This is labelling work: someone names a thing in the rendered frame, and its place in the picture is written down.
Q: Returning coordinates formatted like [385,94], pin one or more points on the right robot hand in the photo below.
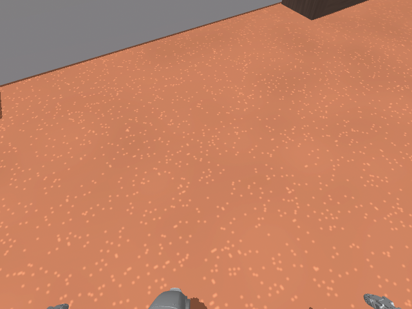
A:
[379,302]

